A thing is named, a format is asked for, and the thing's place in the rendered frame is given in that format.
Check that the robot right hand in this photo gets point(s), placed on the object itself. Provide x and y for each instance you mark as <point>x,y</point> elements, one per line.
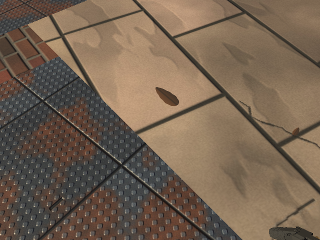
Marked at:
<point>289,233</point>

